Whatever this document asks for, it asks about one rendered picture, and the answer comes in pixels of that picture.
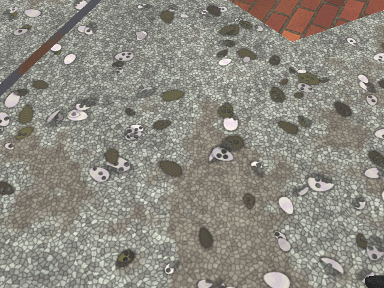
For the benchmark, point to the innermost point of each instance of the robot right hand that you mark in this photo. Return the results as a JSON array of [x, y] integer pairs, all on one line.
[[376, 281]]

